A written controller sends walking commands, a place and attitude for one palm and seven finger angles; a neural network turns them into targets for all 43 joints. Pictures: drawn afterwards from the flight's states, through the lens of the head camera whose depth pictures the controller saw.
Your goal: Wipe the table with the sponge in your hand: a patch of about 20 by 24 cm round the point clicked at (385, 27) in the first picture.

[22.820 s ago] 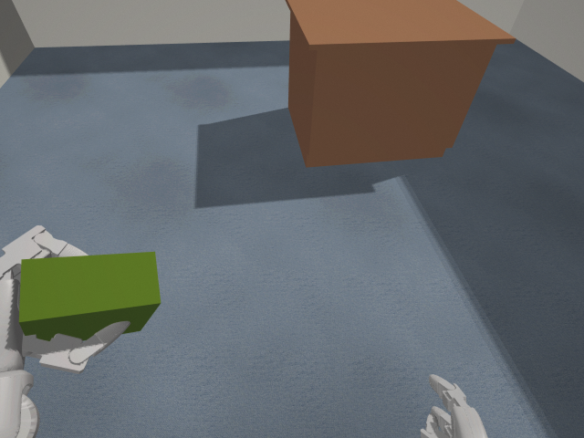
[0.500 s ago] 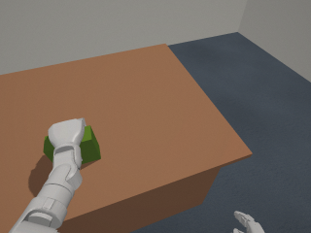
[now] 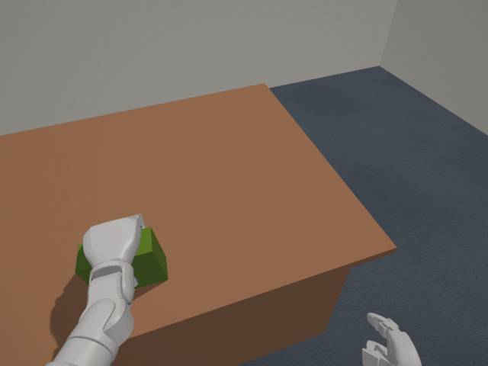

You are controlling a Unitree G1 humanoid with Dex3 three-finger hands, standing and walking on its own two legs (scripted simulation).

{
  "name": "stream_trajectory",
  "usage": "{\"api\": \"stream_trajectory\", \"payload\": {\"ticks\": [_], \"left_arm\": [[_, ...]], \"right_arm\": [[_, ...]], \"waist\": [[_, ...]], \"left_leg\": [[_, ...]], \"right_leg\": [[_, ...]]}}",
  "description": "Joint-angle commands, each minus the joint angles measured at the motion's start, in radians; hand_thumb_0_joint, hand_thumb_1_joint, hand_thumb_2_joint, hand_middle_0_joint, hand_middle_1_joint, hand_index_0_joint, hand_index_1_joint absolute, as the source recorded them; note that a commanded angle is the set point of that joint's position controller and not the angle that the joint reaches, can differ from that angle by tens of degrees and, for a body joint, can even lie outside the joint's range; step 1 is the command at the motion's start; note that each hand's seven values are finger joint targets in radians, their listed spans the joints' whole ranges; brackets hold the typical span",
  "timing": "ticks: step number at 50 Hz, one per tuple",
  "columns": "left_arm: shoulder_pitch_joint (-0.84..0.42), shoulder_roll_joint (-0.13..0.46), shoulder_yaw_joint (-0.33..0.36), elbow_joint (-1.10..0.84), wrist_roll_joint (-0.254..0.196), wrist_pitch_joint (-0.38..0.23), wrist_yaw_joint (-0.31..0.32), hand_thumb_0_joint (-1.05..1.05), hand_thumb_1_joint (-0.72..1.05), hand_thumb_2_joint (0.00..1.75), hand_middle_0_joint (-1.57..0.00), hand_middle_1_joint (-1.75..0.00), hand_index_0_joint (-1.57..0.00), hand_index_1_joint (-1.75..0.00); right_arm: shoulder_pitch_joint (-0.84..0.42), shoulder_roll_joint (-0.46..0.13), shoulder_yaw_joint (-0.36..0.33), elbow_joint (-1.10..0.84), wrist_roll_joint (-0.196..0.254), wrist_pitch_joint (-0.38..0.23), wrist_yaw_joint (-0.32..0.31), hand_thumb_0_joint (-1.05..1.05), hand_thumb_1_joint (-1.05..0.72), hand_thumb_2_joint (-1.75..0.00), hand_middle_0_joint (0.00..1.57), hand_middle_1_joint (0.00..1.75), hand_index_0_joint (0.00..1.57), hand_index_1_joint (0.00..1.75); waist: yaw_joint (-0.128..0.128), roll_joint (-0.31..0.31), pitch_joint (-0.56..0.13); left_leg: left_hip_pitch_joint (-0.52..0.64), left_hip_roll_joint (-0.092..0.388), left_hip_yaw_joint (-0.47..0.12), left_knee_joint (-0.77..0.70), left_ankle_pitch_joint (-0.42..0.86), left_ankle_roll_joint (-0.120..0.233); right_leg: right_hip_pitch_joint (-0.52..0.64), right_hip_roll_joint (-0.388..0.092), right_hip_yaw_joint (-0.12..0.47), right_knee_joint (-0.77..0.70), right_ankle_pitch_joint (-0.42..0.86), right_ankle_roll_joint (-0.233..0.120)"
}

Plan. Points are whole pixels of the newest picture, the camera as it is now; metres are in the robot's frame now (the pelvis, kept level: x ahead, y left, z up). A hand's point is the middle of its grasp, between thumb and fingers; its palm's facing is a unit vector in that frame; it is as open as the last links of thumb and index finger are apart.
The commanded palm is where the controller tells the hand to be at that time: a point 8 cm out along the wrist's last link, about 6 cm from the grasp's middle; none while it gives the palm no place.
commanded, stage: wipe back along the middle lane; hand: left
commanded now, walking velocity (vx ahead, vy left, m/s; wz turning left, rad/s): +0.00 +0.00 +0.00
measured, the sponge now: (129, 267) +0.29 +0.26 -0.01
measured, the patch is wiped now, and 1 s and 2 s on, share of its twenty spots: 0.85 0.90 0.95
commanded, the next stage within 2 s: slide across to the third lane in 0.34 s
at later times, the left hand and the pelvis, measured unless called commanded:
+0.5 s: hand (126, 279) +0.25 +0.24 +0.02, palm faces -0.02 -0.05 -1.00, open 9.3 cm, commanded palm +0.21 +0.21 +0.05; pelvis -0.01 -0.01 +0.00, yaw +0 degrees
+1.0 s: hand (145, 273) +0.26 +0.21 +0.02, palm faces -0.03 -0.04 -1.00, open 9.3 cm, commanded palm +0.24 +0.16 +0.06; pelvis -0.02 -0.01 +0.00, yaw +1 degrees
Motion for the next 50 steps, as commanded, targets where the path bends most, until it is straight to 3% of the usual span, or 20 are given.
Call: {"api": "stream_trajectory", "payload": {"ticks": [1, 4, 8, 9, 11, 14, 15, 18, 19, 20, 24, 25, 29, 31, 34, 37, 39, 40, 49, 50], "left_arm": [[0.018, 0.014, -0.005, -0.094, -0.053, -0.004, -0.035, 0.00, 0.10, 1.30, -1.20, -1.60, -1.20, -1.60], [0.020, 0.054, 0.033, -0.101, -0.049, 0.006, -0.030, 0.00, 0.10, 1.30, -1.20, -1.60, -1.20, -1.60], [0.042, 0.013, -0.008, -0.109, -0.048, 0.007, -0.031, 0.00, 0.10, 1.30, -1.20, -1.60, -1.20, -1.60], [0.069, 0.053, 0.035, -0.113, -0.043, 0.006, -0.030, 0.00, 0.10, 1.30, -1.20, -1.60, -1.20, -1.60], [0.089, 0.007, -0.016, -0.150, -0.053, 0.002, -0.038, 0.00, 0.10, 1.30, -1.20, -1.60, -1.20, -1.60], [0.144, 0.061, 0.042, -0.163, -0.050, 0.001, -0.034, 0.00, 0.10, 1.30, -1.20, -1.60, -1.20, -1.60], [0.143, 0.010, -0.009, -0.188, -0.057, 0.000, -0.036, 0.00, 0.10, 1.30, -1.20, -1.60, -1.20, -1.60], [0.177, 0.022, 0.000, -0.203, -0.059, 0.005, -0.035, 0.00, 0.10, 1.30, -1.20, -1.60, -1.20, -1.60], [0.163, 0.071, 0.049, -0.201, -0.050, 0.006, -0.030, 0.00, 0.10, 1.30, -1.20, -1.60, -1.20, -1.60], [0.146, 0.019, -0.005, -0.211, -0.049, 0.006, -0.031, 0.00, 0.10, 1.30, -1.20, -1.60, -1.20, -1.60], [0.069, 0.061, 0.031, -0.224, -0.044, 0.009, -0.027, 0.00, 0.10, 1.30, -1.20, -1.60, -1.20, -1.60], [0.054, 0.020, -0.012, -0.241, -0.048, 0.006, -0.028, 0.00, 0.10, 1.30, -1.20, -1.60, -1.20, -1.60], [0.017, 0.034, -0.004, -0.249, -0.046, -0.005, -0.033, 0.00, 0.10, 1.30, -1.20, -1.60, -1.20, -1.60], [-0.027, -0.020, -0.069, -0.273, -0.052, -0.017, -0.036, 0.00, 0.10, 1.30, -1.20, -1.60, -1.20, -1.60], [-0.048, -0.003, -0.053, -0.271, -0.049, -0.028, -0.034, 0.00, 0.10, 1.30, -1.20, -1.60, -1.20, -1.60], [-0.092, -0.081, -0.132, -0.250, -0.051, -0.038, -0.031, 0.00, 0.10, 1.30, -1.20, -1.60, -1.20, -1.60], [-0.120, -0.048, -0.100, -0.245, -0.046, -0.042, -0.019, 0.00, 0.10, 1.30, -1.20, -1.60, -1.20, -1.60], [-0.124, -0.110, -0.158, -0.246, -0.052, -0.043, -0.019, 0.00, 0.10, 1.30, -1.20, -1.60, -1.20, -1.60], [-0.300, -0.116, -0.169, -0.132, -0.046, -0.016, 0.002, 0.00, 0.10, 1.30, -1.20, -1.60, -1.20, -1.60], [-0.328, -0.161, -0.210, -0.134, -0.049, -0.015, 0.002, 0.00, 0.10, 1.30, -1.20, -1.60, -1.20, -1.60]], "right_arm": [[-0.152, -0.107, -0.030, -0.161, -0.002, -0.048, 0.002, 0.00, -0.90, -0.90, 0.20, 0.30, 0.20, 0.30], [-0.170, -0.112, -0.029, -0.153, -0.003, -0.046, -0.005, 0.00, -0.90, -0.90, 0.20, 0.30, 0.20, 0.30], [-0.176, -0.103, -0.026, -0.156, -0.002, -0.052, -0.007, 0.00, -0.90, -0.90, 0.20, 0.30, 0.20, 0.30], [-0.174, -0.110, -0.031, -0.154, -0.004, -0.054, -0.005, 0.00, -0.90, -0.90, 0.20, 0.30, 0.20, 0.30], [-0.183, -0.102, -0.025, -0.167, -0.003, -0.056, -0.004, 0.00, -0.90, -0.90, 0.20, 0.30, 0.20, 0.30], [-0.188, -0.107, -0.029, -0.162, -0.004, -0.059, -0.003, 0.00, -0.90, -0.90, 0.20, 0.30, 0.20, 0.30], [-0.196, -0.099, -0.024, -0.172, -0.004, -0.060, -0.003, 0.00, -0.90, -0.90, 0.20, 0.30, 0.20, 0.30], [-0.199, -0.098, -0.023, -0.172, -0.004, -0.064, -0.003, 0.00, -0.90, -0.90, 0.20, 0.30, 0.20, 0.30], [-0.200, -0.106, -0.028, -0.163, -0.006, -0.063, -0.006, 0.00, -0.90, -0.90, 0.20, 0.30, 0.20, 0.30], [-0.207, -0.097, -0.024, -0.169, -0.005, -0.063, -0.008, 0.00, -0.90, -0.90, 0.20, 0.30, 0.20, 0.30], [-0.208, -0.104, -0.028, -0.157, -0.006, -0.069, -0.016, 0.00, -0.90, -0.90, 0.20, 0.30, 0.20, 0.30], [-0.215, -0.094, -0.024, -0.165, -0.005, -0.072, -0.016, 0.00, -0.90, -0.90, 0.20, 0.30, 0.20, 0.30], [-0.216, -0.097, -0.030, -0.155, -0.007, -0.083, -0.017, 0.00, -0.90, -0.90, 0.20, 0.30, 0.20, 0.30], [-0.225, -0.086, -0.024, -0.161, -0.005, -0.092, -0.013, 0.00, -0.90, -0.90, 0.20, 0.30, 0.20, 0.30], [-0.223, -0.088, -0.029, -0.152, -0.008, -0.099, -0.011, 0.00, -0.90, -0.90, 0.20, 0.30, 0.20, 0.30], [-0.232, -0.080, -0.025, -0.150, -0.006, -0.102, -0.009, 0.00, -0.90, -0.90, 0.20, 0.30, 0.20, 0.30], [-0.235, -0.085, -0.031, -0.141, -0.008, -0.105, -0.008, 0.00, -0.90, -0.90, 0.20, 0.30, 0.20, 0.30], [-0.235, -0.076, -0.027, -0.148, -0.005, -0.107, -0.005, 0.00, -0.90, -0.90, 0.20, 0.30, 0.20, 0.30], [-0.249, -0.080, -0.026, -0.112, 0.000, -0.096, -0.004, 0.00, -0.90, -0.90, 0.20, 0.30, 0.20, 0.30], [-0.248, -0.072, -0.023, -0.118, 0.002, -0.097, -0.001, 0.00, -0.90, -0.90, 0.20, 0.30, 0.20, 0.30]], "waist": [[0.001, -0.154, -0.099], [0.015, -0.141, -0.076], [0.014, -0.141, -0.080], [0.026, -0.145, -0.097], [0.016, -0.162, -0.086], [0.033, -0.158, -0.090], [0.021, -0.162, -0.078], [0.029, -0.165, -0.064], [0.034, -0.153, -0.067], [0.022, -0.152, -0.055], [0.027, -0.138, -0.068], [0.017, -0.124, -0.073], [0.019, -0.137, -0.090], [0.004, -0.123, -0.086], [0.011, -0.115, -0.094], [-0.008, -0.143, -0.067], [0.004, -0.126, -0.089], [-0.005, -0.128, -0.088], [-0.006, -0.144, -0.104], [-0.012, -0.143, -0.111]], "left_leg": [[0.191, -0.048, 0.020, -0.069, 0.214, 0.053], [0.183, -0.051, 0.017, -0.082, 0.184, 0.049], [0.197, -0.052, 0.027, -0.078, 0.185, 0.052], [0.198, -0.052, 0.022, -0.077, 0.197, 0.049], [0.194, -0.054, 0.025, -0.076, 0.198, 0.053], [0.192, -0.055, 0.022, -0.075, 0.202, 0.049], [0.192, -0.054, 0.030, -0.076, 0.193, 0.052], [0.193, -0.055, 0.029, -0.080, 0.188, 0.052], [0.197, -0.054, 0.023, -0.081, 0.192, 0.048], [0.194, -0.054, 0.029, -0.084, 0.179, 0.051], [0.208, -0.054, 0.022, -0.093, 0.163, 0.051], [0.216, -0.053, 0.027, -0.092, 0.163, 0.055], [0.239, -0.050, 0.017, -0.094, 0.179, 0.055], [0.251, -0.048, 0.013, -0.096, 0.176, 0.058], [0.266, -0.042, 0.005, -0.106, 0.178, 0.056], [0.262, -0.037, 0.005, -0.110, 0.154, 0.057], [0.272, -0.035, -0.001, -0.114, 0.158, 0.053], [0.268, -0.035, 0.003, -0.114, 0.149, 0.056], [0.256, -0.037, -0.001, -0.127, 0.083, 0.047], [0.256, -0.041, 0.004, -0.122, 0.086, 0.050]], "right_leg": [[-0.038, 0.047, -0.041, -0.098, 0.369, -0.065], [-0.040, 0.048, -0.022, -0.112, 0.336, -0.069], [-0.039, 0.044, -0.027, -0.110, 0.333, -0.067], [-0.021, 0.046, -0.013, -0.106, 0.358, -0.072], [-0.019, 0.042, -0.022, -0.104, 0.370, -0.065], [-0.005, 0.042, 0.000, -0.108, 0.388, -0.070], [-0.010, 0.040, -0.012, -0.105, 0.380, -0.064], [-0.013, 0.040, -0.010, -0.113, 0.369, -0.064], [-0.012, 0.041, 0.010, -0.117, 0.375, -0.070], [-0.024, 0.039, -0.005, -0.113, 0.351, -0.065], [-0.025, 0.041, 0.013, -0.126, 0.325, -0.071], [-0.026, 0.039, -0.004, -0.118, 0.316, -0.067], [-0.021, 0.040, 0.005, -0.127, 0.327, -0.071], [-0.037, 0.038, -0.014, -0.124, 0.303, -0.068], [-0.035, 0.043, -0.007, -0.129, 0.294, -0.075], [-0.067, 0.042, -0.023, -0.130, 0.253, -0.069], [-0.059, 0.046, -0.016, -0.126, 0.254, -0.078], [-0.065, 0.043, -0.032, -0.119, 0.241, -0.072], [-0.081, 0.045, -0.029, -0.122, 0.176, -0.077], [-0.082, 0.043, -0.038, -0.112, 0.180, -0.074]]}}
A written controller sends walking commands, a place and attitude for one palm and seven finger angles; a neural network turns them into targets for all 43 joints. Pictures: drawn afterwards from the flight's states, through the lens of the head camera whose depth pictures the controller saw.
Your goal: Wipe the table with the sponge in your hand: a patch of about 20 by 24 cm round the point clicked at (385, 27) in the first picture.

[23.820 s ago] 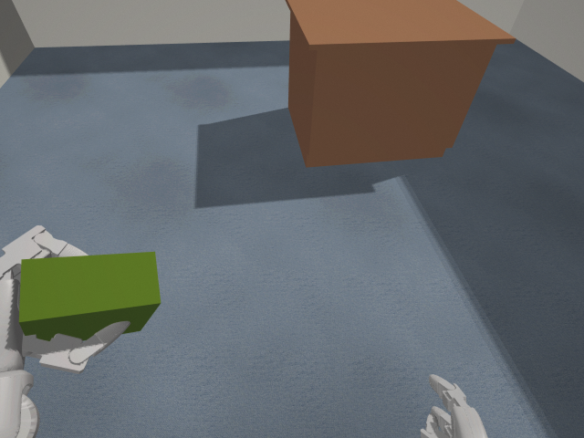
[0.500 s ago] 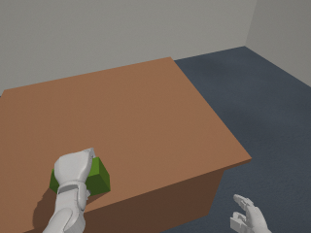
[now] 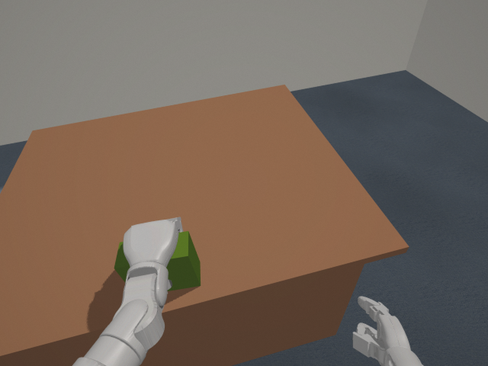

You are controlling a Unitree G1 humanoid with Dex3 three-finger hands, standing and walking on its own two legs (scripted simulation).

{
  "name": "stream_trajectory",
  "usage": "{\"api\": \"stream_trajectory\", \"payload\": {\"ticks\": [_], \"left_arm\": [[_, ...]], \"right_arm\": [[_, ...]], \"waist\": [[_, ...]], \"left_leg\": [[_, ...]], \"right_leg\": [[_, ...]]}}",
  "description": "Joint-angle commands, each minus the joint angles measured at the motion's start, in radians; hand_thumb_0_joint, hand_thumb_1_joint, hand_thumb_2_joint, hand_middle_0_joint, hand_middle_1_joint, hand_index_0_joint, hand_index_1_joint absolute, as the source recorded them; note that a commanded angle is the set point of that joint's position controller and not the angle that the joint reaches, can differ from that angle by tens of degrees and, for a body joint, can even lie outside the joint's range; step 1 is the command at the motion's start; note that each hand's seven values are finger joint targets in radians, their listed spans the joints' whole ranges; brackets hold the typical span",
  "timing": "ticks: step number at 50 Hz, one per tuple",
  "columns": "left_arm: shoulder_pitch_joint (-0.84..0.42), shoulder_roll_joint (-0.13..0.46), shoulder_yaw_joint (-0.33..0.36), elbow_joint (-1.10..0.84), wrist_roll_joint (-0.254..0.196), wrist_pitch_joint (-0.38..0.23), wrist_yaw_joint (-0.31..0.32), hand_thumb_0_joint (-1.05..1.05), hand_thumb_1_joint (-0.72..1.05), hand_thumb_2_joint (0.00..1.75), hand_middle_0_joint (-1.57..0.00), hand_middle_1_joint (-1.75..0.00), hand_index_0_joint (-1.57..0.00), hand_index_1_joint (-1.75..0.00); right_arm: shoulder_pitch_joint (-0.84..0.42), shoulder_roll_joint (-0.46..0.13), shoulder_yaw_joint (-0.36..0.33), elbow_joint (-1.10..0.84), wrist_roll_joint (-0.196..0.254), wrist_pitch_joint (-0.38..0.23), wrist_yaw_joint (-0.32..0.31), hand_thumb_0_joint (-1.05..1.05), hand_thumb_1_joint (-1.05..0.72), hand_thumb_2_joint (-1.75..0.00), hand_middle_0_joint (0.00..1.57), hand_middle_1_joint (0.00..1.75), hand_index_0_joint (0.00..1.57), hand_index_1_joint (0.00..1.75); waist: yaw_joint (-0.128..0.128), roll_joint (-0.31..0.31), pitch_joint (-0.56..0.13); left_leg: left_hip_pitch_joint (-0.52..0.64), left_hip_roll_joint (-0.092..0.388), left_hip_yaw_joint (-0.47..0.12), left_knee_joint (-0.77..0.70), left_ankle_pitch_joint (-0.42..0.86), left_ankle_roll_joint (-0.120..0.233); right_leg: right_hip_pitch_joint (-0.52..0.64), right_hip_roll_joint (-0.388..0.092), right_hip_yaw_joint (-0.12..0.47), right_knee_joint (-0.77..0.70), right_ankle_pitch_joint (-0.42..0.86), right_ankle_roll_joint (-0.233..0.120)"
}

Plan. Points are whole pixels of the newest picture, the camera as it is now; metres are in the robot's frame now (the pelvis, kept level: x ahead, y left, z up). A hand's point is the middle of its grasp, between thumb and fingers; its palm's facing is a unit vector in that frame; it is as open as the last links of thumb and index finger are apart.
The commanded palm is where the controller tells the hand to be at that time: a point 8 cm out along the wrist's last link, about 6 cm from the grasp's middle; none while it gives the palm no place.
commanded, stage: slide across to the third lane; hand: left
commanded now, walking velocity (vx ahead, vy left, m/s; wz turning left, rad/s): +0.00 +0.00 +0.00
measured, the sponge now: (164, 269) +0.28 +0.21 -0.02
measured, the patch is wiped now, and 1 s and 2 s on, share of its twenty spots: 0.90 0.95 0.95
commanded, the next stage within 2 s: wipe forward along the third lane in 0.18 s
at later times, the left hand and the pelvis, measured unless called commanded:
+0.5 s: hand (184, 245) +0.32 +0.18 +0.02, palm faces -0.05 -0.04 -1.00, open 9.3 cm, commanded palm +0.30 +0.15 +0.05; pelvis -0.01 -0.02 +0.00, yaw +0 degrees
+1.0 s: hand (189, 220) +0.38 +0.18 +0.02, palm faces -0.07 -0.02 -1.00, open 9.3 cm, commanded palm +0.35 +0.18 +0.04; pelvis -0.01 -0.02 -0.01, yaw -1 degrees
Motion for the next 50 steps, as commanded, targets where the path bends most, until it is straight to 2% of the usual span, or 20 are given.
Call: {"api": "stream_trajectory", "payload": {"ticks": [1, 11, 14, 16, 18, 19, 21, 24, 26, 29, 30, 33, 34, 36, 39, 42, 44, 46, 49, 50], "left_arm": [[-0.303, -0.089, -0.050, -0.098, -0.046, -0.047, 0.008, 0.00, 0.10, 1.30, -1.20, -1.60, -1.20, -1.60], [-0.388, -0.077, -0.011, 0.017, -0.051, -0.010, 0.033, 0.00, 0.10, 1.30, -1.20, -1.60, -1.20, -1.60], [-0.341, -0.016, 0.055, 0.038, -0.044, 0.001, 0.039, 0.00, 0.10, 1.30, -1.20, -1.60, -1.20, -1.60], [-0.413, -0.063, 0.000, 0.033, -0.043, -0.001, 0.038, 0.00, 0.10, 1.30, -1.20, -1.60, -1.20, -1.60], [-0.404, -0.058, 0.006, 0.084, -0.038, 0.004, 0.038, 0.00, 0.10, 1.30, -1.20, -1.60, -1.20, -1.60], [-0.420, 0.006, 0.071, 0.092, -0.031, 0.005, 0.042, 0.00, 0.10, 1.30, -1.20, -1.60, -1.20, -1.60], [-0.482, -0.062, 0.002, 0.114, -0.031, -0.001, 0.039, 0.00, 0.10, 1.30, -1.20, -1.60, -1.20, -1.60], [-0.494, 0.011, 0.081, 0.179, -0.011, -0.004, 0.046, 0.00, 0.10, 1.30, -1.20, -1.60, -1.20, -1.60], [-0.528, -0.054, 0.022, 0.210, -0.015, -0.011, 0.044, 0.00, 0.10, 1.30, -1.20, -1.60, -1.20, -1.60], [-0.569, 0.023, 0.103, 0.297, -0.008, -0.004, 0.053, 0.00, 0.10, 1.30, -1.20, -1.60, -1.20, -1.60], [-0.589, -0.019, 0.064, 0.304, -0.015, -0.006, 0.052, 0.00, 0.10, 1.30, -1.20, -1.60, -1.20, -1.60], [-0.628, 0.029, 0.106, 0.389, -0.006, -0.007, 0.056, 0.00, 0.10, 1.30, -1.20, -1.60, -1.20, -1.60], [-0.609, 0.085, 0.166, 0.403, -0.003, -0.009, 0.059, 0.00, 0.10, 1.30, -1.20, -1.60, -1.20, -1.60], [-0.617, 0.029, 0.111, 0.413, 0.003, -0.015, 0.058, 0.00, 0.10, 1.30, -1.20, -1.60, -1.20, -1.60], [-0.664, 0.105, 0.176, 0.449, 0.009, -0.015, 0.060, 0.00, 0.10, 1.30, -1.20, -1.60, -1.20, -1.60], [-0.685, 0.075, 0.143, 0.474, 0.005, -0.023, 0.065, 0.00, 0.10, 1.30, -1.20, -1.60, -1.20, -1.60], [-0.677, 0.139, 0.209, 0.491, 0.002, -0.025, 0.069, 0.00, 0.10, 1.30, -1.20, -1.60, -1.20, -1.60], [-0.693, 0.112, 0.173, 0.487, 0.001, -0.032, 0.070, 0.00, 0.10, 1.30, -1.20, -1.60, -1.20, -1.60], [-0.684, 0.183, 0.235, 0.514, 0.010, -0.031, 0.069, 0.00, 0.10, 1.30, -1.20, -1.60, -1.20, -1.60], [-0.702, 0.152, 0.194, 0.506, 0.013, -0.034, 0.069, 0.00, 0.10, 1.30, -1.20, -1.60, -1.20, -1.60]], "right_arm": [[-0.181, -0.101, -0.027, -0.154, 0.002, -0.046, 0.004, 0.00, -0.90, -0.90, 0.20, 0.30, 0.20, 0.30], [-0.179, -0.103, -0.025, -0.142, -0.002, -0.025, 0.009, 0.00, -0.90, -0.90, 0.20, 0.30, 0.20, 0.30], [-0.176, -0.113, -0.033, -0.141, -0.007, -0.019, 0.011, 0.00, -0.90, -0.90, 0.20, 0.30, 0.20, 0.30], [-0.175, -0.106, -0.026, -0.143, -0.002, -0.017, 0.009, 0.00, -0.90, -0.90, 0.20, 0.30, 0.20, 0.30], [-0.166, -0.108, -0.027, -0.134, -0.003, -0.017, 0.004, 0.00, -0.90, -0.90, 0.20, 0.30, 0.20, 0.30], [-0.161, -0.119, -0.032, -0.124, -0.006, -0.014, -0.001, 0.00, -0.90, -0.90, 0.20, 0.30, 0.20, 0.30], [-0.152, -0.110, -0.028, -0.124, -0.002, -0.019, -0.006, 0.00, -0.90, -0.90, 0.20, 0.30, 0.20, 0.30], [-0.126, -0.124, -0.036, -0.102, -0.008, -0.016, -0.015, 0.00, -0.90, -0.90, 0.20, 0.30, 0.20, 0.30], [-0.116, -0.114, -0.032, -0.107, -0.004, -0.016, -0.017, 0.00, -0.90, -0.90, 0.20, 0.30, 0.20, 0.30], [-0.099, -0.130, -0.034, -0.084, -0.009, -0.008, -0.027, 0.00, -0.90, -0.90, 0.20, 0.30, 0.20, 0.30], [-0.093, -0.123, -0.031, -0.095, -0.007, -0.008, -0.029, 0.00, -0.90, -0.90, 0.20, 0.30, 0.20, 0.30], [-0.070, -0.130, -0.030, -0.083, -0.011, 0.000, -0.036, 0.00, -0.90, -0.90, 0.20, 0.30, 0.20, 0.30], [-0.062, -0.135, -0.034, -0.081, -0.016, 0.004, -0.038, 0.00, -0.90, -0.90, 0.20, 0.30, 0.20, 0.30], [-0.047, -0.127, -0.033, -0.092, -0.014, 0.009, -0.036, 0.00, -0.90, -0.90, 0.20, 0.30, 0.20, 0.30], [-0.030, -0.136, -0.033, -0.085, -0.017, 0.019, -0.040, 0.00, -0.90, -0.90, 0.20, 0.30, 0.20, 0.30], [-0.008, -0.132, -0.034, -0.089, -0.015, 0.019, -0.040, 0.00, -0.90, -0.90, 0.20, 0.30, 0.20, 0.30], [0.003, -0.138, -0.037, -0.083, -0.019, 0.022, -0.042, 0.00, -0.90, -0.90, 0.20, 0.30, 0.20, 0.30], [0.016, -0.135, -0.039, -0.087, -0.015, 0.024, -0.041, 0.00, -0.90, -0.90, 0.20, 0.30, 0.20, 0.30], [0.028, -0.143, -0.039, -0.079, -0.018, 0.027, -0.043, 0.00, -0.90, -0.90, 0.20, 0.30, 0.20, 0.30], [0.033, -0.142, -0.038, -0.084, -0.015, 0.028, -0.042, 0.00, -0.90, -0.90, 0.20, 0.30, 0.20, 0.30]], "waist": [[-0.064, -0.164, -0.152], [-0.054, -0.169, -0.165], [-0.035, -0.180, -0.177], [-0.064, -0.176, -0.148], [-0.063, -0.187, -0.134], [-0.057, -0.178, -0.137], [-0.083, -0.192, -0.120], [-0.070, -0.175, -0.143], [-0.090, -0.190, -0.136], [-0.086, -0.209, -0.138], [-0.098, -0.204, -0.142], [-0.104, -0.219, -0.143], [-0.086, -0.217, -0.173], [-0.103, -0.196, -0.177], [-0.101, -0.202, -0.190], [-0.118, -0.197, -0.184], [-0.103, -0.209, -0.213], [-0.122, -0.213, -0.209], [-0.107, -0.206, -0.218], [-0.123, -0.185, -0.209]], "left_leg": [[0.209, -0.030, 0.017, -0.085, 0.043, 0.057], [0.181, -0.037, 0.042, -0.080, 0.054, 0.053], [0.176, -0.036, 0.041, -0.084, 0.064, 0.052], [0.171, -0.037, 0.046, -0.080, 0.049, 0.055], [0.161, -0.039, 0.050, -0.081, 0.041, 0.057], [0.159, -0.037, 0.044, -0.086, 0.032, 0.053], [0.151, -0.039, 0.049, -0.081, 0.018, 0.058], [0.140, -0.039, 0.048, -0.077, 0.017, 0.053], [0.128, -0.040, 0.053, -0.067, 0.011, 0.056], [0.094, -0.038, 0.051, -0.065, -0.015, 0.051], [0.087, -0.041, 0.057, -0.060, -0.020, 0.056], [0.053, -0.040, 0.061, -0.042, -0.024, 0.054], [0.048, -0.037, 0.055, -0.041, -0.009, 0.054], [0.041, -0.040, 0.063, -0.026, 0.003, 0.055], [0.022, -0.033, 0.054, -0.025, -0.003, 0.054], [0.008, -0.035, 0.061, -0.013, -0.008, 0.058], [-0.001, -0.031, 0.057, -0.012, 0.012, 0.058], [-0.009, -0.032, 0.067, -0.003, 0.008, 0.061], [-0.024, -0.030, 0.059, -0.006, 0.022, 0.060], [-0.021, -0.032, 0.063, -0.003, 0.022, 0.061]], "right_leg": [[-0.115, 0.051, -0.023, -0.125, 0.167, -0.066], [-0.088, 0.042, -0.013, -0.136, 0.192, -0.061], [-0.065, 0.043, 0.000, -0.148, 0.201, -0.063], [-0.093, 0.040, -0.006, -0.148, 0.195, -0.058], [-0.101, 0.037, 0.000, -0.157, 0.190, -0.056], [-0.100, 0.040, 0.008, -0.161, 0.176, -0.061], [-0.127, 0.038, -0.003, -0.157, 0.165, -0.054], [-0.128, 0.040, 0.011, -0.152, 0.168, -0.061], [-0.148, 0.037, -0.001, -0.144, 0.165, -0.055], [-0.160, 0.036, 0.015, -0.148, 0.142, -0.054], [-0.167, 0.033, 0.009, -0.142, 0.136, -0.047], [-0.181, 0.030, 0.020, -0.138, 0.142, -0.043], [-0.161, 0.033, 0.028, -0.135, 0.166, -0.047], [-0.169, 0.031, 0.021, -0.123, 0.190, -0.042], [-0.178, 0.035, 0.028, -0.123, 0.176, -0.045], [-0.190, 0.033, 0.022, -0.117, 0.173, -0.037], [-0.166, 0.035, 0.030, -0.116, 0.211, -0.039], [-0.167, 0.030, 0.031, -0.116, 0.215, -0.030], [-0.159, 0.035, 0.037, -0.115, 0.233, -0.035], [-0.169, 0.033, 0.029, -0.106, 0.233, -0.033]]}}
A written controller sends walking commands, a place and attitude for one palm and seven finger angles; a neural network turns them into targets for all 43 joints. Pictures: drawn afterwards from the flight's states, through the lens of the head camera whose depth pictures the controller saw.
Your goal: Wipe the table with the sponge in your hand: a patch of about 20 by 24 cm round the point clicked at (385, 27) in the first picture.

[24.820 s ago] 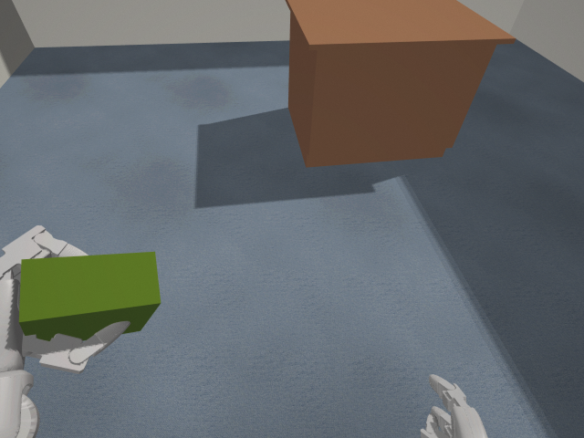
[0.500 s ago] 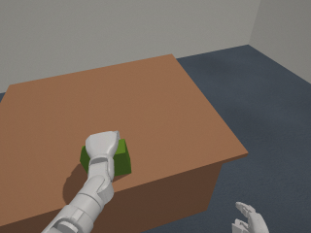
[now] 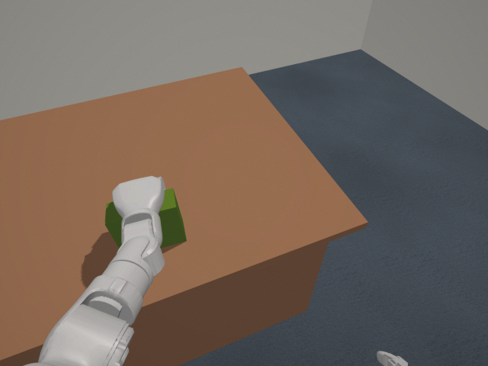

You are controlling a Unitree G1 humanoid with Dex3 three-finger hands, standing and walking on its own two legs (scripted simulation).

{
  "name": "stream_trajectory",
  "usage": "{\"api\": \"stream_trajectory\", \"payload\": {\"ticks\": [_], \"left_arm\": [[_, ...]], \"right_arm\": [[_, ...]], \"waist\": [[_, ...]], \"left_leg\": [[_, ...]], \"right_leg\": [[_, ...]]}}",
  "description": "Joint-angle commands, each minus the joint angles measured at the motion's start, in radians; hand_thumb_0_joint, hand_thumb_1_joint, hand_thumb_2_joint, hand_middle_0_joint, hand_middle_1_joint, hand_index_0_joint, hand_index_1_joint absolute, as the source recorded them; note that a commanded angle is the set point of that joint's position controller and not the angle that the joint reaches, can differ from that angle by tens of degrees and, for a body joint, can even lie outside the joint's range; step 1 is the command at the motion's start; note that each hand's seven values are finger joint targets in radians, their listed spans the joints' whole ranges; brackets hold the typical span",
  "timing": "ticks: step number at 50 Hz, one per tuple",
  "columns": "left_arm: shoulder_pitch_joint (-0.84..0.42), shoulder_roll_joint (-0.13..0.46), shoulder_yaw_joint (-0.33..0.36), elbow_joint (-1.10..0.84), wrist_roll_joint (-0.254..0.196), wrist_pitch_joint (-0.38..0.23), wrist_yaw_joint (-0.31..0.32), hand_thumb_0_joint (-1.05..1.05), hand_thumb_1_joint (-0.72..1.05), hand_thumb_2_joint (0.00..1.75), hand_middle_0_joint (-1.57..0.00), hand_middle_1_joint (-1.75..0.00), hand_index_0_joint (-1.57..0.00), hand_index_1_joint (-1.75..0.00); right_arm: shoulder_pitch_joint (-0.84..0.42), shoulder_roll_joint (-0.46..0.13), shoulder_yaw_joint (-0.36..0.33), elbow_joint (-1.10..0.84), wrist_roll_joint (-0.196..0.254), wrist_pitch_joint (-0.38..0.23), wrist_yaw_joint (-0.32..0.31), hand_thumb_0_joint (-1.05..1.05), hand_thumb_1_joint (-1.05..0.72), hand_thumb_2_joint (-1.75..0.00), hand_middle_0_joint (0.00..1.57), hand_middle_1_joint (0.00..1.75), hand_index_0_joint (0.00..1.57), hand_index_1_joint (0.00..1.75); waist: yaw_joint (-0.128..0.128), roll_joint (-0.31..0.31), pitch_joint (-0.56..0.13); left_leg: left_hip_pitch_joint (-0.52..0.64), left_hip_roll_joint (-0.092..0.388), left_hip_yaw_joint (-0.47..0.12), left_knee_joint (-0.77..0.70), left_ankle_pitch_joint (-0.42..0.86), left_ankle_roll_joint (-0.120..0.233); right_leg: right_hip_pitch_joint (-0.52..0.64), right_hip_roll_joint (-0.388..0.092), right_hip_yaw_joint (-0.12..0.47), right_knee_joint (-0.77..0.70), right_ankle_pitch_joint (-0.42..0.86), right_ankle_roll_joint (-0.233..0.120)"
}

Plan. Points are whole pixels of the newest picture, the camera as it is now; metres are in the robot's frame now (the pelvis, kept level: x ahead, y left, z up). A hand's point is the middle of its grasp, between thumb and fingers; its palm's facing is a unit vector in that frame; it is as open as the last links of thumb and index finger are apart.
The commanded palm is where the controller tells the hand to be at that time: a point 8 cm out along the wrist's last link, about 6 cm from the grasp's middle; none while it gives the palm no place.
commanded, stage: wipe forward along the third lane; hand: left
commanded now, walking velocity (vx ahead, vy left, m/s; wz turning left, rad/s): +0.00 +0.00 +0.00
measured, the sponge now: (150, 228) +0.37 +0.22 -0.01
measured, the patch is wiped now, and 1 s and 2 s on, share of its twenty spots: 0.95 0.95 0.95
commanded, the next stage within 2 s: wipe back along the third lane in 0.90 s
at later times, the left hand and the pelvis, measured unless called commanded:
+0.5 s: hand (145, 199) +0.42 +0.23 +0.03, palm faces -0.07 +0.00 -1.00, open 9.3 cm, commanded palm +0.40 +0.23 +0.05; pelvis +0.00 +0.02 +0.00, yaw -1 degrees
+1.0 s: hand (141, 178) +0.47 +0.26 +0.03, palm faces -0.09 +0.00 -1.00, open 9.3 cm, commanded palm +0.45 +0.24 +0.05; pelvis +0.00 +0.04 -0.01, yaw -2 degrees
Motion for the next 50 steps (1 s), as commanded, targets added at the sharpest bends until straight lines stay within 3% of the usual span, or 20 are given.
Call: {"api": "stream_trajectory", "payload": {"ticks": [1, 3, 4, 6, 9, 11, 14, 16, 19, 20, 22, 24, 26, 29, 35, 37, 39, 42, 45, 50], "left_arm": [[-0.271, 0.164, 0.033, -0.036, 0.031, 0.004, 0.023, 0.00, 0.10, 1.30, -1.20, -1.60, -1.20, -1.60], [-0.290, 0.155, 0.024, -0.014, 0.031, 0.009, 0.026, 0.00, 0.10, 1.30, -1.20, -1.60, -1.20, -1.60], [-0.283, 0.199, 0.072, -0.004, 0.028, 0.008, 0.027, 0.00, 0.10, 1.30, -1.20, -1.60, -1.20, -1.60], [-0.314, 0.168, 0.037, -0.001, 0.027, 0.003, 0.032, 0.00, 0.10, 1.30, -1.20, -1.60, -1.20, -1.60], [-0.358, 0.225, 0.082, 0.022, 0.028, 0.002, 0.037, 0.00, 0.10, 1.30, -1.20, -1.60, -1.20, -1.60], [-0.346, 0.192, 0.050, 0.044, 0.032, 0.002, 0.041, 0.00, 0.10, 1.30, -1.20, -1.60, -1.20, -1.60], [-0.381, 0.232, 0.079, 0.058, 0.032, 0.008, 0.042, 0.00, 0.10, 1.30, -1.20, -1.60, -1.20, -1.60], [-0.409, 0.207, 0.050, 0.075, 0.040, 0.008, 0.046, 0.00, 0.10, 1.30, -1.20, -1.60, -1.20, -1.60], [-0.440, 0.223, 0.073, 0.091, 0.039, 0.005, 0.049, 0.00, 0.10, 1.30, -1.20, -1.60, -1.20, -1.60], [-0.440, 0.212, 0.060, 0.097, 0.037, 0.006, 0.052, 0.00, 0.10, 1.30, -1.20, -1.60, -1.20, -1.60], [-0.458, 0.215, 0.063, 0.123, 0.039, 0.010, 0.056, 0.00, 0.10, 1.30, -1.20, -1.60, -1.20, -1.60], [-0.475, 0.245, 0.090, 0.128, 0.039, 0.010, 0.057, 0.00, 0.10, 1.30, -1.20, -1.60, -1.20, -1.60], [-0.483, 0.220, 0.064, 0.134, 0.047, 0.009, 0.060, 0.00, 0.10, 1.30, -1.20, -1.60, -1.20, -1.60], [-0.492, 0.217, 0.077, 0.143, 0.044, 0.014, 0.059, 0.00, 0.10, 1.30, -1.20, -1.60, -1.20, -1.60], [-0.614, 0.261, 0.074, 0.195, 0.056, 0.026, 0.067, 0.00, 0.10, 1.30, -1.20, -1.60, -1.20, -1.60], [-0.654, 0.267, 0.067, 0.213, 0.062, 0.033, 0.067, 0.00, 0.10, 1.30, -1.20, -1.60, -1.20, -1.60], [-0.668, 0.284, 0.094, 0.228, 0.054, 0.034, 0.062, 0.00, 0.10, 1.30, -1.20, -1.60, -1.20, -1.60], [-0.671, 0.323, 0.104, 0.249, 0.065, 0.034, 0.056, 0.00, 0.10, 1.30, -1.20, -1.60, -1.20, -1.60], [-0.705, 0.326, 0.095, 0.262, 0.072, 0.031, 0.044, 0.00, 0.10, 1.30, -1.20, -1.60, -1.20, -1.60], [-0.680, 0.332, 0.113, 0.275, 0.077, 0.020, 0.035, 0.00, 0.10, 1.30, -1.20, -1.60, -1.20, -1.60]], "right_arm": [[-0.089, -0.114, -0.032, -0.134, -0.003, -0.037, 0.000, 0.00, -0.90, -0.90, 0.20, 0.30, 0.20, 0.30], [-0.079, -0.114, -0.031, -0.131, -0.003, -0.037, 0.002, 0.00, -0.90, -0.90, 0.20, 0.30, 0.20, 0.30], [-0.078, -0.118, -0.033, -0.128, -0.006, -0.037, 0.001, 0.00, -0.90, -0.90, 0.20, 0.30, 0.20, 0.30], [-0.069, -0.116, -0.034, -0.127, -0.004, -0.038, 0.002, 0.00, -0.90, -0.90, 0.20, 0.30, 0.20, 0.30], [-0.056, -0.120, -0.034, -0.118, -0.007, -0.039, -0.001, 0.00, -0.90, -0.90, 0.20, 0.30, 0.20, 0.30], [-0.047, -0.120, -0.035, -0.118, -0.006, -0.038, 0.001, 0.00, -0.90, -0.90, 0.20, 0.30, 0.20, 0.30], [-0.045, -0.122, -0.032, -0.117, -0.006, -0.035, 0.003, 0.00, -0.90, -0.90, 0.20, 0.30, 0.20, 0.30], [-0.032, -0.122, -0.034, -0.112, -0.006, -0.038, 0.004, 0.00, -0.90, -0.90, 0.20, 0.30, 0.20, 0.30], [-0.021, -0.122, -0.034, -0.111, -0.010, -0.037, 0.007, 0.00, -0.90, -0.90, 0.20, 0.30, 0.20, 0.30], [-0.015, -0.123, -0.036, -0.110, -0.010, -0.038, 0.008, 0.00, -0.90, -0.90, 0.20, 0.30, 0.20, 0.30], [-0.003, -0.125, -0.036, -0.104, -0.012, -0.039, 0.010, 0.00, -0.90, -0.90, 0.20, 0.30, 0.20, 0.30], [-0.001, -0.126, -0.035, -0.102, -0.013, -0.040, 0.009, 0.00, -0.90, -0.90, 0.20, 0.30, 0.20, 0.30], [0.014, -0.126, -0.037, -0.101, -0.014, -0.038, 0.013, 0.00, -0.90, -0.90, 0.20, 0.30, 0.20, 0.30], [0.015, -0.124, -0.040, -0.099, -0.016, -0.037, 0.019, 0.00, -0.90, -0.90, 0.20, 0.30, 0.20, 0.30], [0.043, -0.137, -0.038, -0.079, -0.017, -0.042, 0.015, 0.00, -0.90, -0.90, 0.20, 0.30, 0.20, 0.30], [0.058, -0.137, -0.036, -0.074, -0.018, -0.047, 0.014, 0.00, -0.90, -0.90, 0.20, 0.30, 0.20, 0.30], [0.068, -0.138, -0.039, -0.071, -0.021, -0.053, 0.016, 0.00, -0.90, -0.90, 0.20, 0.30, 0.20, 0.30], [0.097, -0.144, -0.038, -0.070, -0.022, -0.054, 0.019, 0.00, -0.90, -0.90, 0.20, 0.30, 0.20, 0.30], [0.116, -0.147, -0.039, -0.069, -0.024, -0.058, 0.022, 0.00, -0.90, -0.90, 0.20, 0.30, 0.20, 0.30], [0.150, -0.149, -0.048, -0.067, -0.030, -0.061, 0.032, 0.00, -0.90, -0.90, 0.20, 0.30, 0.20, 0.30]], "waist": [[-0.031, -0.161, -0.156], [-0.035, -0.151, -0.144], [-0.022, -0.155, -0.156], [-0.040, -0.156, -0.159], [-0.040, -0.153, -0.181], [-0.049, -0.148, -0.178], [-0.048, -0.145, -0.186], [-0.061, -0.116, -0.173], [-0.061, -0.134, -0.209], [-0.065, -0.115, -0.207], [-0.072, -0.134, -0.195], [-0.067, -0.137, -0.227], [-0.074, -0.103, -0.229], [-0.071, -0.111, -0.244], [-0.106, -0.110, -0.217], [-0.113, -0.075, -0.230], [-0.111, -0.096, -0.271], [-0.112, -0.068, -0.297], [-0.128, -0.059, -0.289], [-0.125, -0.060, -0.329]], "left_leg": [[0.139, -0.068, 0.072, -0.039, 0.010, 0.064], [0.139, -0.066, 0.072, -0.044, -0.001, 0.064], [0.134, -0.063, 0.065, -0.046, 0.007, 0.063], [0.131, -0.065, 0.073, -0.040, -0.008, 0.065], [0.127, -0.060, 0.068, -0.038, 0.000, 0.064], [0.124, -0.063, 0.074, -0.031, 0.000, 0.066], [0.114, -0.060, 0.068, -0.035, 0.000, 0.065], [0.121, -0.059, 0.070, -0.032, -0.012, 0.064], [0.124, -0.054, 0.064, -0.027, 0.013, 0.065], [0.124, -0.057, 0.068, -0.026, 0.001, 0.066], [0.114, -0.056, 0.069, -0.024, -0.007, 0.066], [0.114, -0.052, 0.063, -0.021, 0.016, 0.066], [0.121, -0.053, 0.066, -0.012, 0.027, 0.064], [0.127, -0.048, 0.059, -0.012, 0.045, 0.064], [0.097, -0.047, 0.052, -0.016, -0.030, 0.064], [0.092, -0.049, 0.056, -0.012, -0.045, 0.064], [0.099, -0.043, 0.048, -0.002, -0.008, 0.066], [0.088, -0.044, 0.054, 0.012, -0.003, 0.066], [0.082, -0.042, 0.047, 0.021, 0.004, 0.067], [0.085, -0.036, 0.045, 0.045, 0.052, 0.068]], "right_leg": [[-0.005, -0.009, 0.026, -0.180, 0.216, 0.001], [-0.026, -0.005, 0.019, -0.182, 0.191, -0.002], [-0.020, -0.001, 0.022, -0.183, 0.196, -0.005], [-0.031, -0.004, 0.017, -0.180, 0.175, 0.001], [-0.031, 0.000, 0.018, -0.176, 0.179, -0.001], [-0.040, -0.002, 0.016, -0.173, 0.184, 0.002], [-0.042, -0.001, 0.017, -0.175, 0.176, 0.001], [-0.074, 0.000, 0.009, -0.170, 0.151, 0.001], [-0.068, 0.005, 0.006, -0.159, 0.181, -0.002], [-0.076, 0.004, 0.006, -0.160, 0.163, 0.002], [-0.087, 0.006, 0.002, -0.162, 0.159, 0.002], [-0.078, 0.006, 0.001, -0.153, 0.180, 0.000], [-0.095, 0.008, -0.003, -0.142, 0.193, -0.002], [-0.100, 0.012, -0.009, -0.140, 0.205, -0.005], [-0.164, 0.015, -0.016, -0.131, 0.113, -0.001], [-0.181, 0.016, -0.014, -0.128, 0.100, -0.001], [-0.168, 0.020, -0.016, -0.118, 0.136, -0.002], [-0.166, 0.021, -0.014, -0.109, 0.141, 0.000], [-0.194, 0.026, -0.017, -0.101, 0.145, 0.000], [-0.195, 0.032, -0.021, -0.089, 0.190, -0.002]]}}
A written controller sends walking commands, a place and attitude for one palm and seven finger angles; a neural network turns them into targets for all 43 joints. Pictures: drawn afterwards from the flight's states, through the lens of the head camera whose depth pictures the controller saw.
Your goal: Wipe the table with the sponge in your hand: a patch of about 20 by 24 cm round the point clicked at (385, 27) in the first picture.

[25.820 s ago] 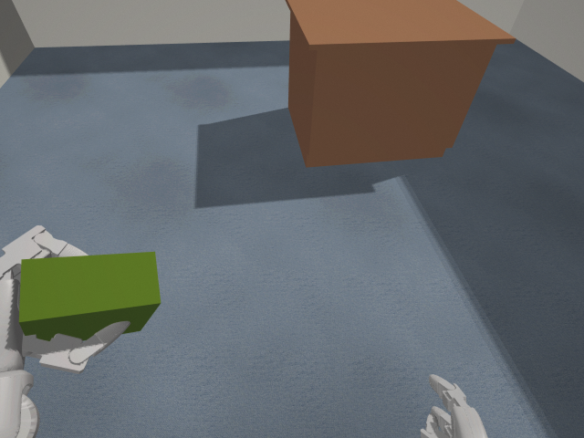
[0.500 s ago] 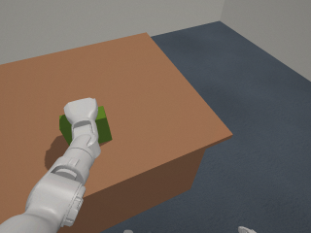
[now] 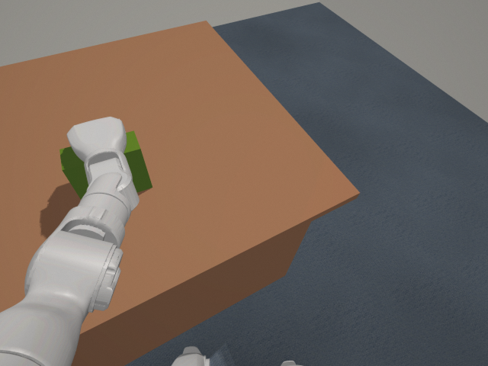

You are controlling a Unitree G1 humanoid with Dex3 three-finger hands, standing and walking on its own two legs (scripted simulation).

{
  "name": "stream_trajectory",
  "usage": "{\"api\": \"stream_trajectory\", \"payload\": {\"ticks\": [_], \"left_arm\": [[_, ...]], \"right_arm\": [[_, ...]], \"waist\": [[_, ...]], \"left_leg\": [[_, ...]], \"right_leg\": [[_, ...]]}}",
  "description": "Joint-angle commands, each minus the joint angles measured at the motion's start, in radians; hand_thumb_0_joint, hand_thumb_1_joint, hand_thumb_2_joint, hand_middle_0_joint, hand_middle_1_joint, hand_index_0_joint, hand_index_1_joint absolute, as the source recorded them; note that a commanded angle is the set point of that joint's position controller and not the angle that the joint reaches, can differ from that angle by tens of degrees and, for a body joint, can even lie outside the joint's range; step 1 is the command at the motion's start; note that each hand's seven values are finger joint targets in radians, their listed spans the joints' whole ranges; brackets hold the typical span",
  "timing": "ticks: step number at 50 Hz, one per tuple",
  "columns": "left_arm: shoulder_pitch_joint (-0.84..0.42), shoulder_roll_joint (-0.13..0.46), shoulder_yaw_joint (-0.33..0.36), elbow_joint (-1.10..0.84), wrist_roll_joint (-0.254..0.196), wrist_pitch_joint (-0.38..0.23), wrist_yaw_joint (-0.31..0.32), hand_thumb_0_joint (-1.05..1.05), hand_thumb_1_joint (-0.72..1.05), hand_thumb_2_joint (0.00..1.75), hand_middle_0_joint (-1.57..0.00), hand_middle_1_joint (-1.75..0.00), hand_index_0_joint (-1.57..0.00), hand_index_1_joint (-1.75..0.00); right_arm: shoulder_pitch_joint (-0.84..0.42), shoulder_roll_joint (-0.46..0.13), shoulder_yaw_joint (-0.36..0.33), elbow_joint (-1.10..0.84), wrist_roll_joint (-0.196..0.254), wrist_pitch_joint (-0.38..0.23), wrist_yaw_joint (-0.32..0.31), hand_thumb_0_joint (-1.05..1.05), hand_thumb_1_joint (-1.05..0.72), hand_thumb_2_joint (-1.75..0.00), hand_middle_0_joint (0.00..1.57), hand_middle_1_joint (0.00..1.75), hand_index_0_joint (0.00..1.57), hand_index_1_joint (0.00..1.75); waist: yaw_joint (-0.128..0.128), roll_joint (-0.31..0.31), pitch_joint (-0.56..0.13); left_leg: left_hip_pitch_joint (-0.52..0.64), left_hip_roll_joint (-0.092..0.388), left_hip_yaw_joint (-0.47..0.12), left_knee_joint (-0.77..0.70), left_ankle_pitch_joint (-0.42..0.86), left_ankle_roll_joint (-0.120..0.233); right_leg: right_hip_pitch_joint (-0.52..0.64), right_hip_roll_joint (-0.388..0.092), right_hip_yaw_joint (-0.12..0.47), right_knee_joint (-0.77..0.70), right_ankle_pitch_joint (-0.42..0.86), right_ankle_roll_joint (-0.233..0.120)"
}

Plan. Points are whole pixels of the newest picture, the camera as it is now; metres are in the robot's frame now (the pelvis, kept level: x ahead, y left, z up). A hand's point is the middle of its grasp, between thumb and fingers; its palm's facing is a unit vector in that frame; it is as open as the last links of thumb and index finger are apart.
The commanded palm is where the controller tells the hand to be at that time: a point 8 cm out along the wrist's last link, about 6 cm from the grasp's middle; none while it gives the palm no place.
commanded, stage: wipe back along the third lane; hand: left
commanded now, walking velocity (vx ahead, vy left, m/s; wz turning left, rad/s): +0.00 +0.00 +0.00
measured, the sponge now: (112, 176) +0.46 +0.24 +0.01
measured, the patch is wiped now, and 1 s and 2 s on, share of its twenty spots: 0.95 0.95 0.95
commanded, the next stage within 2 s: none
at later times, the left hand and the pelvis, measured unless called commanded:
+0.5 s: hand (110, 171) +0.44 +0.23 +0.04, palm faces -0.04 -0.01 -1.00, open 9.3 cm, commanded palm +0.39 +0.20 +0.07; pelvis +0.03 +0.01 +0.01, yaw +1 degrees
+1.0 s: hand (120, 197) +0.39 +0.20 +0.04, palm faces -0.04 -0.02 -1.00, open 9.3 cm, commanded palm +0.34 +0.17 +0.06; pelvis +0.05 -0.01 +0.02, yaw +3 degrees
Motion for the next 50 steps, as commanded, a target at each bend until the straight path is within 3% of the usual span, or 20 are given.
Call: {"api": "stream_trajectory", "payload": {"ticks": [1, 3, 8, 9, 12, 14, 16, 18, 22, 26, 28, 30, 31, 34, 38, 43, 44, 47, 49, 50], "left_arm": [[-0.255, 0.182, 0.006, -0.069, 0.036, 0.016, 0.019, 0.00, 0.10, 1.30, -1.20, -1.60, -1.20, -1.60], [-0.200, 0.120, -0.024, -0.101, 0.023, 0.011, 0.014, 0.00, 0.10, 1.30, -1.20, -1.60, -1.20, -1.60], [-0.140, 0.046, -0.057, -0.128, -0.009, 0.023, 0.017, 0.00, 0.10, 1.30, -1.20, -1.60, -1.20, -1.60], [-0.145, 0.030, -0.054, -0.152, -0.023, 0.023, 0.019, 0.00, 0.10, 1.30, -1.20, -1.60, -1.20, -1.60], [-0.069, 0.023, -0.056, -0.151, -0.035, 0.043, 0.021, 0.00, 0.10, 1.30, -1.20, -1.60, -1.20, -1.60], [-0.044, -0.021, -0.070, -0.187, -0.054, 0.043, 0.016, 0.00, 0.10, 1.30, -1.20, -1.60, -1.20, -1.60], [-0.001, -0.022, -0.077, -0.191, -0.051, 0.051, 0.015, 0.00, 0.10, 1.30, -1.20, -1.60, -1.20, -1.60], [0.011, -0.076, -0.119, -0.227, -0.055, 0.060, 0.011, 0.00, 0.10, 1.30, -1.20, -1.60, -1.20, -1.60], [0.054, -0.107, -0.137, -0.276, -0.057, 0.069, 0.009, 0.00, 0.10, 1.30, -1.20, -1.60, -1.20, -1.60], [0.137, -0.127, -0.145, -0.334, -0.057, 0.078, 0.005, 0.00, 0.10, 1.30, -1.20, -1.60, -1.20, -1.60], [0.147, -0.121, -0.145, -0.356, -0.054, 0.087, 0.002, 0.00, 0.10, 1.30, -1.20, -1.60, -1.20, -1.60], [0.190, -0.155, -0.171, -0.402, -0.067, 0.092, -0.007, 0.00, 0.10, 1.30, -1.20, -1.60, -1.20, -1.60], [0.207, -0.132, -0.155, -0.412, -0.059, 0.097, -0.007, 0.00, 0.10, 1.30, -1.20, -1.60, -1.20, -1.60], [0.268, -0.156, -0.179, -0.492, -0.066, 0.109, -0.026, 0.00, 0.10, 1.30, -1.20, -1.60, -1.20, -1.60], [0.327, -0.156, -0.206, -0.553, -0.055, 0.126, -0.043, 0.00, 0.10, 1.30, -1.20, -1.60, -1.20, -1.60], [0.410, -0.181, -0.248, -0.642, -0.057, 0.126, -0.068, 0.00, 0.10, 1.30, -1.20, -1.60, -1.20, -1.60], [0.424, -0.171, -0.225, -0.657, -0.064, 0.122, -0.071, 0.00, 0.10, 1.30, -1.20, -1.60, -1.20, -1.60], [0.424, -0.191, -0.267, -0.688, -0.057, 0.119, -0.076, 0.00, 0.10, 1.30, -1.20, -1.60, -1.20, -1.60], [0.481, -0.153, -0.217, -0.709, -0.061, 0.115, -0.075, 0.00, 0.10, 1.30, -1.20, -1.60, -1.20, -1.60], [0.485, -0.195, -0.268, -0.727, -0.062, 0.113, -0.077, 0.00, 0.10, 1.30, -1.20, -1.60, -1.20, -1.60]], "right_arm": [[0.061, -0.155, -0.050, -0.084, -0.008, -0.025, 0.004, 0.00, -0.90, -0.90, 0.20, 0.30, 0.20, 0.30], [0.054, -0.145, -0.052, -0.094, -0.008, -0.021, 0.012, 0.00, -0.90, -0.90, 0.20, 0.30, 0.20, 0.30], [0.024, -0.138, -0.052, -0.098, -0.001, -0.011, 0.019, 0.00, -0.90, -0.90, 0.20, 0.30, 0.20, 0.30], [0.014, -0.133, -0.053, -0.100, 0.001, -0.013, 0.021, 0.00, -0.90, -0.90, 0.20, 0.30, 0.20, 0.30], [-0.004, -0.133, -0.051, -0.101, 0.003, -0.002, 0.025, 0.00, -0.90, -0.90, 0.20, 0.30, 0.20, 0.30], [-0.030, -0.124, -0.050, -0.110, 0.006, 0.001, 0.028, 0.00, -0.90, -0.90, 0.20, 0.30, 0.20, 0.30], [-0.043, -0.127, -0.046, -0.113, 0.007, 0.011, 0.028, 0.00, -0.90, -0.90, 0.20, 0.30, 0.20, 0.30], [-0.067, -0.120, -0.043, -0.126, 0.010, 0.017, 0.029, 0.00, -0.90, -0.90, 0.20, 0.30, 0.20, 0.30], [-0.101, -0.116, -0.040, -0.139, 0.012, 0.029, 0.027, 0.00, -0.90, -0.90, 0.20, 0.30, 0.20, 0.30], [-0.137, -0.112, -0.039, -0.156, 0.010, 0.041, 0.030, 0.00, -0.90, -0.90, 0.20, 0.30, 0.20, 0.30], [-0.155, -0.114, -0.037, -0.157, 0.011, 0.049, 0.030, 0.00, -0.90, -0.90, 0.20, 0.30, 0.20, 0.30], [-0.174, -0.111, -0.034, -0.173, 0.012, 0.054, 0.034, 0.00, -0.90, -0.90, 0.20, 0.30, 0.20, 0.30], [-0.182, -0.113, -0.035, -0.169, 0.011, 0.059, 0.035, 0.00, -0.90, -0.90, 0.20, 0.30, 0.20, 0.30], [-0.218, -0.109, -0.031, -0.197, 0.016, 0.067, 0.041, 0.00, -0.90, -0.90, 0.20, 0.30, 0.20, 0.30], [-0.248, -0.113, -0.024, -0.205, 0.017, 0.079, 0.044, 0.00, -0.90, -0.90, 0.20, 0.30, 0.20, 0.30], [-0.278, -0.112, -0.022, -0.226, 0.022, 0.080, 0.052, 0.00, -0.90, -0.90, 0.20, 0.30, 0.20, 0.30], [-0.281, -0.111, -0.023, -0.228, 0.022, 0.078, 0.053, 0.00, -0.90, -0.90, 0.20, 0.30, 0.20, 0.30], [-0.291, -0.110, -0.022, -0.227, 0.025, 0.077, 0.052, 0.00, -0.90, -0.90, 0.20, 0.30, 0.20, 0.30], [-0.305, -0.113, -0.023, -0.233, 0.025, 0.074, 0.053, 0.00, -0.90, -0.90, 0.20, 0.30, 0.20, 0.30], [-0.304, -0.110, -0.022, -0.237, 0.025, 0.073, 0.054, 0.00, -0.90, -0.90, 0.20, 0.30, 0.20, 0.30]], "waist": [[0.000, -0.037, -0.323], [0.011, -0.024, -0.336], [0.019, -0.054, -0.278], [0.028, -0.022, -0.295], [0.045, -0.048, -0.287], [0.053, -0.039, -0.292], [0.057, -0.058, -0.260], [0.054, -0.062, -0.238], [0.062, -0.084, -0.227], [0.082, -0.071, -0.241], [0.078, -0.107, -0.227], [0.087, -0.092, -0.230], [0.091, -0.091, -0.236], [0.102, -0.113, -0.238], [0.104, -0.097, -0.192], [0.111, -0.114, -0.175], [0.122, -0.121, -0.192], [0.110, -0.115, -0.162], [0.138, -0.118, -0.178], [0.123, -0.125, -0.177]], "left_leg": [[0.329, -0.039, 0.024, -0.071, 0.089, 0.051], [0.354, -0.037, 0.029, -0.071, 0.115, 0.050], [0.371, -0.032, 0.028, -0.103, 0.092, 0.048], [0.393, -0.032, 0.022, -0.112, 0.109, 0.047], [0.408, -0.031, 0.029, -0.123, 0.122, 0.047], [0.437, -0.030, 0.028, -0.133, 0.148, 0.046], [0.438, -0.032, 0.030, -0.138, 0.151, 0.046], [0.453, -0.033, 0.029, -0.154, 0.145, 0.045], [0.481, -0.037, 0.027, -0.163, 0.180, 0.044], [0.519, -0.042, 0.030, -0.162, 0.234, 0.041], [0.518, -0.044, 0.035, -0.159, 0.248, 0.041], [0.535, -0.048, 0.036, -0.160, 0.284, 0.042], [0.541, -0.048, 0.036, -0.157, 0.294, 0.040], [0.541, -0.056, 0.036, -0.156, 0.334, 0.042], [0.545, -0.063, 0.043, -0.160, 0.333, 0.042], [0.553, -0.068, 0.043, -0.160, 0.333, 0.044], [0.557, -0.067, 0.040, -0.161, 0.348, 0.045], [0.558, -0.070, 0.044, -0.163, 0.310, 0.046], [0.553, -0.069, 0.040, -0.167, 0.320, 0.043], [0.561, -0.073, 0.045, -0.162, 0.318, 0.047]], "right_leg": [[0.023, 0.035, -0.054, -0.126, 0.179, -0.056], [0.031, 0.038, -0.057, -0.130, 0.200, -0.058], [0.035, 0.039, -0.068, -0.151, 0.171, -0.058], [0.040, 0.039, -0.069, -0.148, 0.181, -0.063], [0.081, 0.037, -0.072, -0.161, 0.194, -0.063], [0.101, 0.036, -0.075, -0.167, 0.219, -0.066], [0.115, 0.035, -0.079, -0.173, 0.225, -0.066], [0.119, 0.034, -0.082, -0.186, 0.219, -0.066], [0.154, 0.032, -0.086, -0.193, 0.256, -0.070], [0.196, 0.027, -0.086, -0.193, 0.312, -0.075], [0.222, 0.023, -0.083, -0.198, 0.357, -0.074], [0.246, 0.022, -0.085, -0.195, 0.397, -0.076], [0.256, 0.020, -0.084, -0.193, 0.413, -0.077], [0.304, 0.015, -0.079, -0.191, 0.481, -0.079], [0.317, 0.010, -0.079, -0.194, 0.502, -0.082], [0.338, 0.008, -0.076, -0.195, 0.516, -0.084], [0.354, 0.010, -0.073, -0.192, 0.534, -0.086], [0.337, 0.008, -0.071, -0.197, 0.497, -0.084], [0.360, 0.009, -0.065, -0.193, 0.510, -0.089], [0.363, 0.007, -0.067, -0.190, 0.519, -0.085]]}}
